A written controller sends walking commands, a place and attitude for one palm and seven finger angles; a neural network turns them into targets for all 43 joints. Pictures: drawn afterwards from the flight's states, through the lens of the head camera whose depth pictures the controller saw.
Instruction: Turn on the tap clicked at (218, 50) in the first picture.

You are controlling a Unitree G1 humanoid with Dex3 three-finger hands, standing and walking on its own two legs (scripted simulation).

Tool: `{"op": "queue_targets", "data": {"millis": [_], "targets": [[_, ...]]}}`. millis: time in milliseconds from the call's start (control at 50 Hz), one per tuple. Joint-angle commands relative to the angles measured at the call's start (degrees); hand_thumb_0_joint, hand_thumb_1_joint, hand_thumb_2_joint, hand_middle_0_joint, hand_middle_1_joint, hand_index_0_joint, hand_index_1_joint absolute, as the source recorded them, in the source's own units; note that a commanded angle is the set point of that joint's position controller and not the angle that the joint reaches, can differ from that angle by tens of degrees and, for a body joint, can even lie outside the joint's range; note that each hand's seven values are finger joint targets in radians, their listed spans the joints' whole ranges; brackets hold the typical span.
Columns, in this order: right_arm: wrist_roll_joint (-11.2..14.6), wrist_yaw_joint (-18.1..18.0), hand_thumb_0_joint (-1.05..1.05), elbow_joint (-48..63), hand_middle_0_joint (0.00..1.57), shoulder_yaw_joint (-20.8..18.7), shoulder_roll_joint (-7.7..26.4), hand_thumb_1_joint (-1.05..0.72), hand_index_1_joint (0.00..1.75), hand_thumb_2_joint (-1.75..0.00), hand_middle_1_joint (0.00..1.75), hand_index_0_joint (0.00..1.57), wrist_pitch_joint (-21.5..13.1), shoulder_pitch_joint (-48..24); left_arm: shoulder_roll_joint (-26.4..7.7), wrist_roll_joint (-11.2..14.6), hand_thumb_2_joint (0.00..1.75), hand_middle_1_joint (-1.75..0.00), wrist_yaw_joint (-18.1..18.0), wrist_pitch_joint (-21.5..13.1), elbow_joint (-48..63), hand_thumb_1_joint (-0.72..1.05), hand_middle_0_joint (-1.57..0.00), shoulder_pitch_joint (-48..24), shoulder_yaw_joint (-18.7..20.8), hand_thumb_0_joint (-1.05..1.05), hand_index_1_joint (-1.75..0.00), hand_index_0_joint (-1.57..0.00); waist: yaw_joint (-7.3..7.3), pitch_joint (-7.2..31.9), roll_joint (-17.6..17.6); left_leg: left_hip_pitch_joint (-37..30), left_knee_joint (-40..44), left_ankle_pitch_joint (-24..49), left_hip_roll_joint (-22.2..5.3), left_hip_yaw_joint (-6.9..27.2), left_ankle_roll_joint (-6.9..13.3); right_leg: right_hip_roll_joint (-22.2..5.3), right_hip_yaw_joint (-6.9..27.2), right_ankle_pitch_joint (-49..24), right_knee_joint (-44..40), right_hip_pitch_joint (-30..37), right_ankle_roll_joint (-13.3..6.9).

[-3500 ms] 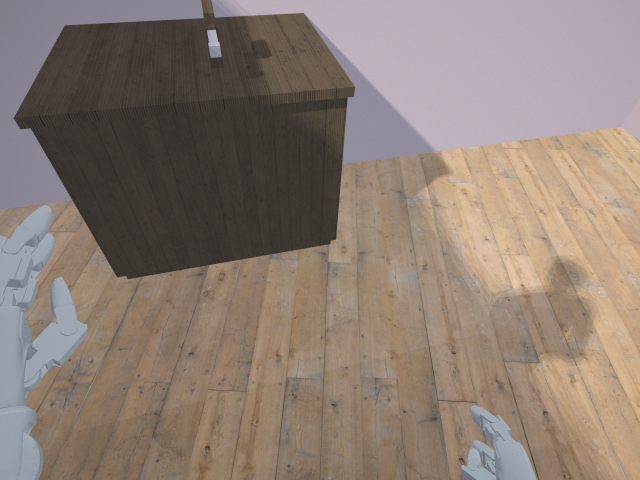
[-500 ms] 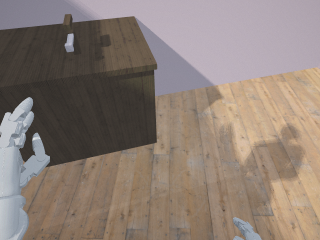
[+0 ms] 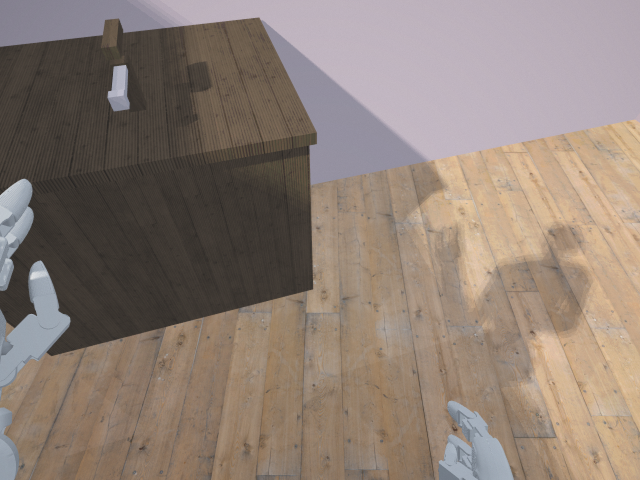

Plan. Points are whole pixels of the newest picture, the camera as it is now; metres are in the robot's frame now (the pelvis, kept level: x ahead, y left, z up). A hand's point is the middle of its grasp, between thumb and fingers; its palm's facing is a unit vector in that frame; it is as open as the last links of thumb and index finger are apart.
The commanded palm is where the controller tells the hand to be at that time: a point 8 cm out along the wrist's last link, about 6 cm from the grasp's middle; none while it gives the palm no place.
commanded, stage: take the last steps up to it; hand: left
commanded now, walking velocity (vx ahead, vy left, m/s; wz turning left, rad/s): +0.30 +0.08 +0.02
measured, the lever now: (118, 100) +0.71 +0.42 +0.09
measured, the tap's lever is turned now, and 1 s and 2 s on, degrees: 0 0 0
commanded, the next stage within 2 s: come to a stop and stand still in 1.06 s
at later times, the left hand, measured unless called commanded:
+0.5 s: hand (82, 203) +0.35 +0.28 +0.18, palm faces +0.41 -0.82 -0.40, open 7.4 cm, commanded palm +0.29 +0.32 +0.18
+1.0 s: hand (150, 153) +0.46 +0.25 +0.17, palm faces +0.40 -0.82 -0.41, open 7.4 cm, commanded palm +0.39 +0.29 +0.18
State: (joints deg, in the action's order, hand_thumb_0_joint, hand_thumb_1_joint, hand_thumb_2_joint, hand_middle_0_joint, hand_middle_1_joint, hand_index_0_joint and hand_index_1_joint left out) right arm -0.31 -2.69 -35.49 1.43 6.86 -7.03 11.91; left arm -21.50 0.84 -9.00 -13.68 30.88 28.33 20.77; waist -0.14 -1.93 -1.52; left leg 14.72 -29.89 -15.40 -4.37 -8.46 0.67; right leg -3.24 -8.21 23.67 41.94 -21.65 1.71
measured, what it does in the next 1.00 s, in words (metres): walks ahead: right foot, then left foot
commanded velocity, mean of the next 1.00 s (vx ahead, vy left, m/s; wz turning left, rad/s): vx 0.26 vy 0.06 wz -0.01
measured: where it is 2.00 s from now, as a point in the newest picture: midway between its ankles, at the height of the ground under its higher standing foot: (324, 467)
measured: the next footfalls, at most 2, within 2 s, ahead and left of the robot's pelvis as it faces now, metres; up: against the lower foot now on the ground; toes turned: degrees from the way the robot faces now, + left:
right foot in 0.04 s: +0.08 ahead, -0.11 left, +0.00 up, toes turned -9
left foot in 0.42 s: +0.22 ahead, +0.15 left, +0.00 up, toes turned +10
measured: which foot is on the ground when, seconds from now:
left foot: down 0.00-0.06, up 0.08-0.40, down 0.42-0.84, up 0.86-1.00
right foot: up 0.00-0.02, down 0.04-0.42, up 0.44-0.80, down 0.82-1.00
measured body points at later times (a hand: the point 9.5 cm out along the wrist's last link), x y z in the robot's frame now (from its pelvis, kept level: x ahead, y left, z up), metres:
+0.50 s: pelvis +0.12 +0.04 -0.01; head +0.15 +0.06 +0.44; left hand +0.32 +0.32 +0.20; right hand +0.30 -0.21 -0.08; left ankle +0.18 +0.14 -0.74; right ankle +0.04 -0.08 -0.68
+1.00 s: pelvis +0.23 +0.02 +0.00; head +0.25 +0.00 +0.45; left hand +0.43 +0.29 +0.19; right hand +0.38 -0.23 -0.11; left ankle +0.20 +0.15 -0.66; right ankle +0.22 -0.06 -0.74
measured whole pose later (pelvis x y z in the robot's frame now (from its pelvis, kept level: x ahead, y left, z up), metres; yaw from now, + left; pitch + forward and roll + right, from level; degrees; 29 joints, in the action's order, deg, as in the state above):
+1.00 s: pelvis +0.23 +0.02 +0.00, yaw -1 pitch +1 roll +2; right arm -0.3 -3.2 -38.5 -0.7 12.8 -4.0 10.1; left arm -18.3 0.6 -9.2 -12.4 25.1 24.4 19.4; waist -0.1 -2.3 -0.4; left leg 26.5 -61.6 -23.9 -2.5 -3.8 -1.6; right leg -2.6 -8.9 17.3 31.0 -14.4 -3.0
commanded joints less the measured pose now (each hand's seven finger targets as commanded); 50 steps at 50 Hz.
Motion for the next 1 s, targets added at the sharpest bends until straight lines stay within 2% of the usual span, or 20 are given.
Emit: {"op": "queue_targets", "data": {"millis": [0,20,40,60,100,140,200,300,360,380,400,420,440,540,760,800,820,840,880,980], "targets": [[0.46,-1.84,0.0,7.07,0.2,-3.95,10.54,-0.9,0.3,-0.9,0.3,0.2,-0.71,-4.58,-8.1,0.1,0.9,-0.3,-0.96,-1.58,6.29,0.9,-0.2,-2.95,6.69,0.0,-0.3,-0.2,0.18,7.39,-3.9,4.03,2.15,-4.83,-8.97,6.66,4.64,0.53,-0.68,-5.0,-15.78,13.99,-0.97],[0.41,-1.86,0.0,6.88,0.2,-3.93,9.9,-0.9,0.3,-0.9,0.3,0.2,-0.1,-4.11,-9.32,-0.27,0.9,-0.3,-0.98,-1.31,4.58,0.9,-0.2,-3.77,7.36,0.0,-0.3,-0.2,0.23,7.98,4.45,9.99,-8.88,-6.85,-5.76,3.55,3.28,-5.54,9.2,-2.69,-20.21,18.63,-3.99],[0.54,-1.57,0.0,7.59,0.2,-3.65,8.74,-0.9,0.3,-0.9,0.3,0.2,0.45,-4.51,-10.55,-0.29,0.9,-0.3,-0.99,-0.83,3.11,0.9,-0.2,-4.76,7.89,0.0,-0.3,-0.2,0.27,7.5,19.44,22.12,-24.01,-13.45,1.53,-0.12,0.46,-17.43,31.01,-3.54,-25.89,23.81,-9.96],[0.36,-1.35,0.0,8.02,0.2,-3.59,9.8,-0.9,0.3,-0.9,0.3,0.2,0.28,-6.84,-11.53,0.46,0.9,-0.3,-1.12,-0.85,3.19,0.9,-0.2,-6.88,8.49,0.0,-0.3,-0.2,1.19,5.44,19.76,28.51,-35.71,-16.16,1.98,5.05,-1.01,-24.47,38.77,-8.53,-28.7,23.97,-13.74],[0.68,-0.89,0.0,6.51,0.2,-4.1,10.36,-0.9,0.3,-0.9,0.3,0.2,0.1,-5.81,-9.73,0.62,0.9,-0.3,-0.25,-1.45,1.55,0.9,-0.2,-8.07,7.06,0.0,-0.3,-0.2,0.15,3.46,12.99,29.16,-41.55,-9.94,-0.64,9.9,-1.75,-22.02,33.91,-9.21,-27.73,20.86,-13.37],[0.29,-0.85,0.0,5.66,0.2,-2.94,9.61,-0.9,0.3,-0.9,0.3,0.2,1.3,-6.14,-8.91,-0.09,0.9,-0.3,-0.23,-2.67,2.63,0.9,-0.2,-5.22,6.31,0.0,-0.3,-0.2,0.37,3.62,7.73,28.05,-38.67,-6.43,-1.53,8.14,-2.45,-17.74,20.19,-25.08,-24.42,20.83,-11.56],[0.13,-0.81,0.0,6.91,0.2,-2.83,9.42,-0.9,0.3,-0.9,0.3,0.2,1.57,-7.02,-8.57,-0.51,0.9,-0.3,-0.42,-4.11,8.57,0.9,-0.2,-9.06,4.55,0.0,-0.3,-0.2,-0.19,4.44,9.12,19.57,-24.37,-3.3,-2.03,4.72,-1.91,-15.04,8.99,-33.44,-23.04,17.14,-9.33],[-0.14,-1.06,0.0,9.63,0.2,-4.14,8.77,-0.9,0.3,-0.9,0.3,0.2,0.22,-5.66,-10.3,-0.1,0.9,-0.3,-1.95,-3.91,15.3,0.9,-0.2,-4.58,7.43,0.0,-0.3,-0.2,1.99,8.33,9.58,8.54,-6.01,-0.18,1.96,-2.6,-0.81,-13.55,8.18,-36.76,-19.11,20.62,-9.37],[0.0,-1.73,0.0,9.87,0.2,-5.32,9.88,-0.9,0.3,-0.9,0.3,0.2,0.33,-3.0,-10.24,0.31,0.9,-0.3,-2.47,-3.79,15.48,0.9,-0.2,-3.98,8.58,0.0,-0.3,-0.2,-0.22,11.63,3.68,-6.3,4.13,8.41,3.41,-4.44,-0.61,-9.25,4.33,-31.86,-7.18,15.44,-5.88],[0.53,-2.13,0.0,9.98,0.2,-6.04,11.01,-0.9,0.3,-0.9,0.3,0.2,0.46,-1.85,-9.13,0.55,0.9,-0.3,-2.4,-4.01,13.71,0.9,-0.2,-2.45,7.83,0.0,-0.3,-0.2,-1.22,13.07,-4.65,-15.03,5.64,10.0,-1.36,2.66,1.48,-6.38,2.35,-22.94,3.43,8.23,-3.64],[0.56,-1.82,0.0,10.32,0.2,-6.48,12.49,-0.9,0.3,-0.9,0.3,0.2,0.59,-2.8,-8.44,0.91,0.9,-0.3,-2.39,-4.47,15.8,0.9,-0.2,-3.78,7.29,0.0,-0.3,-0.2,-0.91,14.0,-17.94,-22.99,7.49,19.07,-14.88,21.56,7.85,0.09,0.53,5.56,17.14,-6.23,-1.07],[0.56,-1.35,0.0,11.08,0.2,-5.72,11.8,-0.9,0.3,-0.9,0.3,0.2,0.26,-3.36,-10.36,0.48,0.9,-0.3,-2.58,-4.85,14.04,0.9,-0.2,-5.19,7.73,0.0,-0.3,-0.2,-0.63,12.85,-16.12,-19.87,10.59,20.84,-20.2,31.13,12.39,2.5,4.9,14.98,27.57,-10.64,-1.71],[0.17,-1.25,0.0,9.88,0.2,-4.84,11.52,-0.9,0.3,-0.9,0.3,0.2,-0.11,-4.83,-12.69,0.55,0.9,-0.3,-2.17,-4.76,10.07,0.9,-0.2,-7.04,9.4,0.0,-0.3,-0.2,-1.03,9.89,-12.57,-12.73,13.51,10.9,-21.21,31.3,12.98,-0.01,7.6,12.39,31.9,-12.18,-1.86],[1.02,-0.18,0.0,8.02,0.2,-5.11,11.06,-0.9,0.3,-0.9,0.3,0.2,-1.42,-3.42,-7.51,0.87,0.9,-0.3,-0.34,-3.75,14.34,0.9,-0.2,-3.62,6.04,0.0,-0.3,-0.2,-0.01,7.47,-10.55,-7.87,12.59,11.45,-13.47,13.32,9.79,-2.5,4.64,-0.39,23.39,-13.37,-0.26],[0.53,-1.79,0.0,7.47,0.2,-3.62,10.5,-0.9,0.3,-0.9,0.3,0.2,-1.77,-4.23,-8.5,0.45,0.9,-0.3,-0.99,-1.37,8.16,0.9,-0.2,-5.82,6.72,0.0,-0.3,-0.2,0.17,8.01,-7.57,-3.16,6.25,4.22,-11.22,6.1,5.3,2.14,-2.76,-5.9,-12.14,7.86,-0.07],[0.52,-1.97,0.0,7.25,0.2,-3.37,9.6,-0.9,0.3,-0.9,0.3,0.2,-1.27,-4.26,-9.54,-0.36,0.9,-0.3,-1.08,-1.29,6.83,0.9,-0.2,-8.62,6.2,0.0,-0.3,-0.2,-0.03,8.14,2.39,5.04,-7.76,-2.61,-6.39,2.38,3.04,-4.73,8.26,-9.8,-19.11,15.66,-3.65],[0.6,-1.77,0.0,7.64,0.2,-3.1,8.46,-0.9,0.3,-0.9,0.3,0.2,-1.03,-3.84,-10.71,-0.54,0.9,-0.3,-1.26,-1.09,6.2,0.9,-0.2,-8.73,6.57,0.0,-0.3,-0.2,-0.22,9.15,14.85,14.95,-20.72,-9.77,0.74,-0.89,0.41,-15.44,26.93,-15.89,-23.04,21.11,-9.13],[0.36,-1.58,0.0,8.15,0.2,-2.88,9.07,-0.9,0.3,-0.9,0.3,0.2,-1.4,-5.92,-11.9,-0.18,0.9,-0.3,-1.47,-0.99,6.55,0.9,-0.2,-9.94,7.31,0.0,-0.3,-0.2,1.18,7.69,17.37,21.99,-31.94,-17.93,2.73,2.98,-0.91,-22.56,35.81,-22.31,-25.68,22.46,-13.91],[0.62,-0.8,0.0,6.41,0.2,-4.12,10.42,-0.9,0.3,-0.9,0.3,0.2,-1.24,-4.6,-10.13,0.39,0.9,-0.3,-0.72,-1.36,5.89,0.9,-0.2,-11.52,5.85,0.0,-0.3,-0.2,-0.06,7.11,13.31,23.43,-39.37,-12.87,0.68,8.97,-1.93,-20.82,31.34,-21.78,-24.62,20.68,-13.61],[0.06,-1.05,0.0,7.48,0.2,-2.95,8.72,-0.9,0.3,-0.9,0.3,0.2,1.11,-6.59,-10.85,-0.29,0.9,-0.3,-1.4,-3.92,9.95,0.9,-0.2,-4.56,8.07,0.0,-0.3,-0.2,-0.05,7.68,7.4,15.78,-21.75,-5.64,-0.07,4.1,-2.18,-14.02,9.15,-45.88,-20.01,19.9,-9.59]]}}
